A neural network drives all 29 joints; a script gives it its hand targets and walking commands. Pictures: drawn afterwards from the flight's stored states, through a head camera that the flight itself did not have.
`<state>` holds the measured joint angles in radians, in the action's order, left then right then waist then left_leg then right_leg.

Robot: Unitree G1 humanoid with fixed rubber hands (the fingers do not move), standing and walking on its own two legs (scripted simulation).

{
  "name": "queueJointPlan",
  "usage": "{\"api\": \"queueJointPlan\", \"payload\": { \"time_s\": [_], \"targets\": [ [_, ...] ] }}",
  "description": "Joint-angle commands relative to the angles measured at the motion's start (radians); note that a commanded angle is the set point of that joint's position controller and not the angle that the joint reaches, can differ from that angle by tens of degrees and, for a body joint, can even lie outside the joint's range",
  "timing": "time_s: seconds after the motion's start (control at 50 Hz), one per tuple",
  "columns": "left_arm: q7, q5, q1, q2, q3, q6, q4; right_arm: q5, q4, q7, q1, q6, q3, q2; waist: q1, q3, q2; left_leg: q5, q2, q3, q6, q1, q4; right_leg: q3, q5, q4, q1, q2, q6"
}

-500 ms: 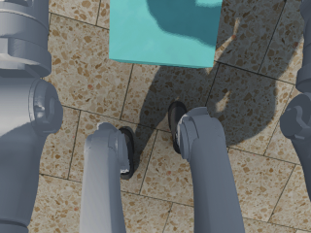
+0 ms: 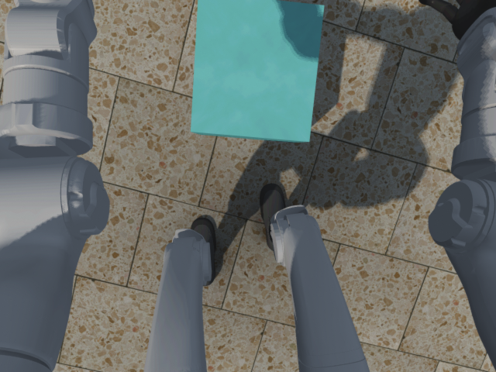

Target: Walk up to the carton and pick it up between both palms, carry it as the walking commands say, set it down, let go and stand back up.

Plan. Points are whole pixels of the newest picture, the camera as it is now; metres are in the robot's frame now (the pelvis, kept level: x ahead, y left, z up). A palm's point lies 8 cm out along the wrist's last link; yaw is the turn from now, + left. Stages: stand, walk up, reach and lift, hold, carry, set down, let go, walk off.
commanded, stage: set down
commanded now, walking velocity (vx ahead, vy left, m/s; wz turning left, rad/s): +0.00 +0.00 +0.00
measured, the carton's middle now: (253, 78) +0.55 -0.11 -0.51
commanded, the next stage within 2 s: let go in 0.32 s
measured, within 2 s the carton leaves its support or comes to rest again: neither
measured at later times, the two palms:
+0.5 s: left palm out of the picture +0.56 +0.12 -0.03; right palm out of the picture +0.46 -0.32 -0.03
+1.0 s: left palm out of the picture +0.36 +0.20 +0.07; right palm out of the picture +0.29 -0.25 +0.07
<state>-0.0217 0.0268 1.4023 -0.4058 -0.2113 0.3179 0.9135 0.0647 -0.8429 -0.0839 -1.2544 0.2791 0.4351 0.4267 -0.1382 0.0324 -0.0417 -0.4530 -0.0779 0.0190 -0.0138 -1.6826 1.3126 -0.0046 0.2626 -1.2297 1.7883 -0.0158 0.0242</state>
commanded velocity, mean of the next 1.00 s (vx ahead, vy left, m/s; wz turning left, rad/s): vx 0.00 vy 0.00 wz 0.00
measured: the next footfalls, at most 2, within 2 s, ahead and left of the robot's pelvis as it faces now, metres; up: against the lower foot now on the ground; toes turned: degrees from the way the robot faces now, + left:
none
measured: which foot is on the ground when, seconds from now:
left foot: down 0.00-1.00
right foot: down 0.00-1.00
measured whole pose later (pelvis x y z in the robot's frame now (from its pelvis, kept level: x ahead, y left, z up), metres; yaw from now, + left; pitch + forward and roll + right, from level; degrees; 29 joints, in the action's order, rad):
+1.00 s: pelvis +0.08 +0.01 +0.15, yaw -4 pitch +14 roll -1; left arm 0.01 -0.03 0.15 -0.17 -0.11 0.05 0.58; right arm 0.00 -0.50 -0.09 -0.02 0.05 0.11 0.22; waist -0.03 0.02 -0.01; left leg -0.36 -0.03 0.04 0.02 -0.54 0.65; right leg -0.01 0.19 -0.58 0.65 0.02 0.00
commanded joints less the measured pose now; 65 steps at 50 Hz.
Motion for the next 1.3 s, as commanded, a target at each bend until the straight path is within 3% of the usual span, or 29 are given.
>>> {"api": "queueJointPlan", "payload": {
  "time_s": [0.0, 0.12, 0.22, 0.28, 0.38, 0.5, 0.6, 0.7, 0.8, 0.88, 1.02, 1.16, 1.28],
  "targets": [
    [-0.008, -0.007, 0.272, -0.116, -0.022, -0.031, -0.102, -0.011, 0.109, -0.005, -0.207, -0.028, 0.019, 0.167, -0.052, -1.116, -0.031, 0.171, -0.035, -0.054, -0.009, 0.297, -0.217, 0.015, -0.433, 0.085, -1.025, 0.028, -0.022],
    [-0.019, -0.025, 0.231, -0.095, -0.036, -0.051, -0.069, -0.029, 0.102, -0.009, -0.165, -0.039, 0.016, 0.124, -0.041, -1.069, -0.014, 0.209, -0.031, -0.037, -0.010, 0.379, -0.336, 0.001, -0.482, 0.193, -1.113, 0.023, -0.027],
    [-0.033, -0.067, 0.173, -0.055, -0.065, -0.078, 0.004, -0.092, 0.067, -0.003, -0.127, -0.059, 0.023, 0.056, -0.027, -0.952, 0.007, 0.205, -0.025, -0.031, -0.011, 0.366, -0.408, -0.003, -0.479, 0.256, -1.129, 0.017, -0.032],
    [-0.022, -0.099, 0.130, -0.038, -0.089, -0.091, -0.010, -0.135, 0.069, -0.001, -0.094, -0.075, 0.029, 0.049, -0.019, -0.981, 0.017, 0.246, -0.023, -0.036, -0.016, 0.376, -0.424, -0.009, -0.534, 0.268, -1.204, 0.018, -0.027],
    [0.027, -0.139, -0.021, 0.013, -0.114, -0.102, -0.133, -0.170, 0.130, -0.016, 0.037, -0.104, 0.008, 0.066, -0.010, -1.094, 0.029, 0.359, -0.026, -0.043, -0.029, 0.445, -0.443, -0.020, -0.663, 0.277, -1.387, 0.026, -0.009],
    [0.100, -0.128, -0.382, 0.087, -0.062, -0.126, -0.428, -0.132, 0.357, -0.046, 0.371, -0.126, -0.085, 0.068, 0.008, -1.183, 0.074, 0.432, -0.024, -0.038, -0.016, 0.422, -0.536, -0.080, -0.846, 0.300, -1.784, 0.010, 0.009],
    [0.101, -0.092, -0.568, 0.124, -0.015, -0.147, -0.513, -0.060, 0.394, -0.066, 0.557, -0.140, -0.163, 0.040, 0.035, -1.040, 0.048, 0.384, -0.010, -0.027, -0.018, 0.531, -0.592, -0.089, -0.758, 0.376, -1.751, 0.003, 0.004],
    [0.087, -0.078, -0.794, 0.159, 0.027, -0.192, -0.468, -0.038, 0.366, -0.070, 0.794, -0.177, -0.209, 0.006, 0.056, -0.826, 0.041, 0.309, 0.006, -0.010, -0.016, 0.679, -0.639, -0.074, -0.593, 0.460, -1.648, 0.010, -0.020],
    [0.062, -0.061, -0.960, 0.164, 0.059, -0.231, -0.416, -0.039, 0.373, -0.047, 0.974, -0.210, -0.247, -0.036, 0.080, -0.614, 0.042, 0.199, 0.029, 0.007, -0.014, 0.868, -0.694, -0.050, -0.357, 0.552, -1.556, 0.019, -0.046],
    [0.043, -0.052, -1.093, 0.165, 0.076, -0.260, -0.403, -0.052, 0.409, -0.024, 1.106, -0.231, -0.270, -0.073, 0.098, -0.465, 0.053, 0.164, 0.047, 0.023, -0.014, 0.999, -0.754, -0.033, -0.251, 0.613, -1.569, 0.025, -0.051],
    [0.020, -0.048, -1.274, 0.137, 0.107, -0.310, -0.451, -0.073, 0.478, 0.012, 1.266, -0.262, -0.308, -0.090, 0.103, -0.289, 0.037, 0.263, 0.081, 0.047, -0.016, 1.196, -0.867, -0.024, -0.264, 0.702, -1.677, 0.043, -0.048],
    [0.005, -0.050, -1.474, 0.128, 0.137, -0.312, -0.489, -0.045, 0.466, 0.009, 1.434, -0.268, -0.351, -0.091, 0.102, -0.181, -0.019, 0.545, 0.102, 0.066, -0.040, 1.360, -0.935, -0.024, -0.334, 0.764, -1.753, 0.063, -0.039],
    [-0.010, -0.025, -1.539, 0.098, 0.139, -0.286, -0.507, -0.032, 0.466, 0.007, 1.443, -0.238, -0.358, -0.075, 0.126, -0.123, -0.032, 0.573, 0.098, 0.056, -0.039, 1.392, -0.964, -0.020, -0.287, 0.796, -1.773, 0.071, -0.029]
  ]
}}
